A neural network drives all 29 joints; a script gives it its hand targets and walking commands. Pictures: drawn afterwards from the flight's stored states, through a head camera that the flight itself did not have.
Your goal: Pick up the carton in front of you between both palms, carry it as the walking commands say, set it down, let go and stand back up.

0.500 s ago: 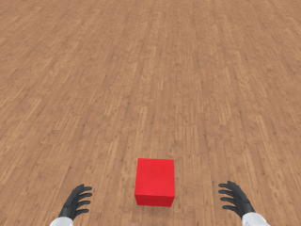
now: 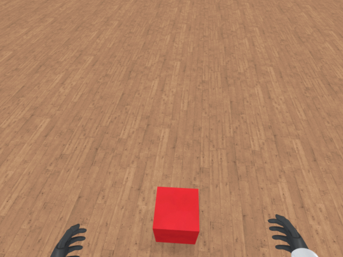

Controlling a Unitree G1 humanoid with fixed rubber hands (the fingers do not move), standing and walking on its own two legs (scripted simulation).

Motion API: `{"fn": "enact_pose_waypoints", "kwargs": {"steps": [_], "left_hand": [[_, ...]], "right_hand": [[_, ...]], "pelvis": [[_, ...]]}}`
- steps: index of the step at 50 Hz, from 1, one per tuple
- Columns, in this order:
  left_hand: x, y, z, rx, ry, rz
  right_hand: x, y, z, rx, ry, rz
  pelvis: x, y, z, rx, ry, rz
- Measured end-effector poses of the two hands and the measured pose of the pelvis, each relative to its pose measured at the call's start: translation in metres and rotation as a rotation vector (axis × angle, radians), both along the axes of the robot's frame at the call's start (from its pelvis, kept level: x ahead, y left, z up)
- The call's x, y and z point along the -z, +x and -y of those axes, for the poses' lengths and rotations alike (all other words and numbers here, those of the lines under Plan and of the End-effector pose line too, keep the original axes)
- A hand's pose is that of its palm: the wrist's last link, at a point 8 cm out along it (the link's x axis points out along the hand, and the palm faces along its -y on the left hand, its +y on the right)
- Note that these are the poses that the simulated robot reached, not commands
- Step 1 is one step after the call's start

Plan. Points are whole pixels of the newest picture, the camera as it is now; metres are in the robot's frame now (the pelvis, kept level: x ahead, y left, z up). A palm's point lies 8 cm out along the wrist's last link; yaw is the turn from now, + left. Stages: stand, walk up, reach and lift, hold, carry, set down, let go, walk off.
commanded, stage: stand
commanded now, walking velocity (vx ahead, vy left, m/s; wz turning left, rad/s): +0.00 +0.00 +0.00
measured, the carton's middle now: (176, 216) +0.41 -0.01 -0.65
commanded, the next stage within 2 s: none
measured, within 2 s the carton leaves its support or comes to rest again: neither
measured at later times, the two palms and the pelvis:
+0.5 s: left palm out of the picture +0.13 +0.29 -0.09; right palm out of the picture +0.13 -0.29 -0.09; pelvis +0.01 +0.00 +0.00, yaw +1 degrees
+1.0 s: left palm out of the picture +0.08 +0.30 -0.09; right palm out of the picture +0.10 -0.30 -0.09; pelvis -0.01 +0.00 +0.01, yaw +1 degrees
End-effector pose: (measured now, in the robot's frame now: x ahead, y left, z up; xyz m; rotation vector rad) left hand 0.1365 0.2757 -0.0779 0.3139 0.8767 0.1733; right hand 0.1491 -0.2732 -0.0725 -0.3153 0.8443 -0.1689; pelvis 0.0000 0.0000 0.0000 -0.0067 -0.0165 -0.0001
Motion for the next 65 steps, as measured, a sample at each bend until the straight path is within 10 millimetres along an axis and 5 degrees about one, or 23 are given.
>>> {"fn": "enact_pose_waypoints", "kwargs": {"steps": [7,21,65], "left_hand": [[0.002,-0.006,-0.015,-0.022,0.039,-0.042],[0.008,-0.007,-0.015,-0.033,0.031,-0.077],[0.014,-0.063,-0.034,-0.074,0.049,-0.212]], "right_hand": [[0.007,-0.003,0.011,-0.002,-0.028,-0.048],[0.014,-0.01,0.013,0.004,-0.033,-0.104],[0.018,-0.062,0.031,0.032,-0.06,-0.235]], "pelvis": [[-0.001,0.006,0.0,-0.007,0.001,-0.012],[-0.004,0.01,0.0,-0.01,0.003,-0.002],[-0.011,-0.014,0.0,-0.013,0.004,0.026]]}}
